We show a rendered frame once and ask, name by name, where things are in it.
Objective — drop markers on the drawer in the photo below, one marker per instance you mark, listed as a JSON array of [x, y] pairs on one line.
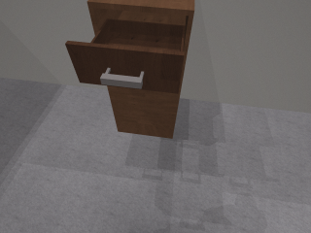
[[130, 47]]

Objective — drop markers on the handle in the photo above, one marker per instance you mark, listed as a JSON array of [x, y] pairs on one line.
[[121, 80]]

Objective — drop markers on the cabinet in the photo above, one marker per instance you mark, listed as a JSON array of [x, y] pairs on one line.
[[140, 111]]

